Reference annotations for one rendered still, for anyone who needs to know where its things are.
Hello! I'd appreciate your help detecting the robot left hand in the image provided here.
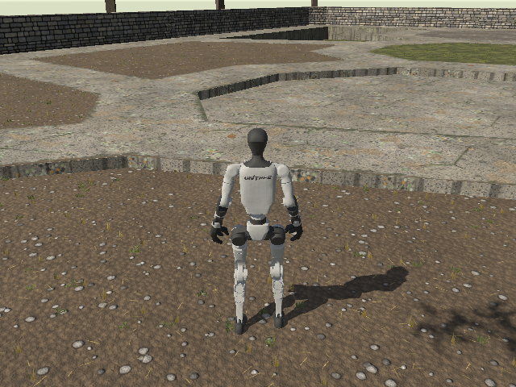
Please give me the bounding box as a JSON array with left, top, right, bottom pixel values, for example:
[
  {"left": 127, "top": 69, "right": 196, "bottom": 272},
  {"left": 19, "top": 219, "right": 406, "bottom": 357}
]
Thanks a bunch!
[{"left": 210, "top": 226, "right": 229, "bottom": 244}]

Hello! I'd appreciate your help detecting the robot right hand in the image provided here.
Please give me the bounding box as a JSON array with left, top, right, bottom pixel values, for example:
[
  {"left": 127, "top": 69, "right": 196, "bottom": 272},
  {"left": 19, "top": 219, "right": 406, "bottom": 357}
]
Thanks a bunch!
[{"left": 285, "top": 224, "right": 303, "bottom": 241}]

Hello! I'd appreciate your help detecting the left robot forearm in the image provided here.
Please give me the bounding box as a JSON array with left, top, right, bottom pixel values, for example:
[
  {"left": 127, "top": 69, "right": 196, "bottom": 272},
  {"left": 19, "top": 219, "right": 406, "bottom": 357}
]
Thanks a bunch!
[{"left": 212, "top": 195, "right": 228, "bottom": 228}]

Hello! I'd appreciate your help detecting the right robot forearm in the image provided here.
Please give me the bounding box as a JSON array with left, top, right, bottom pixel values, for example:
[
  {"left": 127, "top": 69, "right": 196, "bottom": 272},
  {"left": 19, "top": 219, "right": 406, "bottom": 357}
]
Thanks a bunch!
[{"left": 287, "top": 196, "right": 302, "bottom": 227}]

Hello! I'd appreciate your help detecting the robot right foot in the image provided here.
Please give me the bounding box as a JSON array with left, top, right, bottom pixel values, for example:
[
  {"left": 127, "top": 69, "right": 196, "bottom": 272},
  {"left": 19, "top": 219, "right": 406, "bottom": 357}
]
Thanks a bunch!
[{"left": 273, "top": 308, "right": 284, "bottom": 329}]

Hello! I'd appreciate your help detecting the right robot upper arm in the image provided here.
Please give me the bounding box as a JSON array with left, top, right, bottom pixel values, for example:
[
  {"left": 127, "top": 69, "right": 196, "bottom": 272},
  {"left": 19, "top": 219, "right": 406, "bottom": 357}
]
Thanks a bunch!
[{"left": 274, "top": 163, "right": 295, "bottom": 208}]

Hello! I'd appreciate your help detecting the left robot upper arm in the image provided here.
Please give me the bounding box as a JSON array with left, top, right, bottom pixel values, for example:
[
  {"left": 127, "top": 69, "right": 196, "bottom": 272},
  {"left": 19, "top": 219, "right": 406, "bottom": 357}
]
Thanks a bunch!
[{"left": 219, "top": 163, "right": 241, "bottom": 208}]

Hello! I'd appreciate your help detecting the robot left shin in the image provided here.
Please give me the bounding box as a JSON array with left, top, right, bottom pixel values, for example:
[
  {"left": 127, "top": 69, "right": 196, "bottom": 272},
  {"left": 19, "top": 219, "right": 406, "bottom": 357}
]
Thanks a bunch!
[{"left": 234, "top": 268, "right": 246, "bottom": 323}]

